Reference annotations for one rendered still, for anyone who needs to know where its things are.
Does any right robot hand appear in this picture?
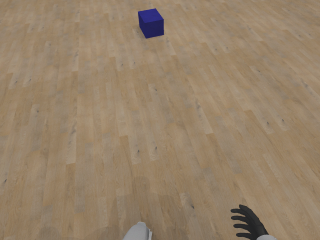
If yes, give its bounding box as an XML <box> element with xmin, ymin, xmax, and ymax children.
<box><xmin>230</xmin><ymin>204</ymin><xmax>269</xmax><ymax>240</ymax></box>

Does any carton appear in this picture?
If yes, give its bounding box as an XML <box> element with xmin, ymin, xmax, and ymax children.
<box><xmin>138</xmin><ymin>8</ymin><xmax>164</xmax><ymax>39</ymax></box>

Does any robot left thigh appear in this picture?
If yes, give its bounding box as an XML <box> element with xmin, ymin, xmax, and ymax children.
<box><xmin>122</xmin><ymin>224</ymin><xmax>152</xmax><ymax>240</ymax></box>

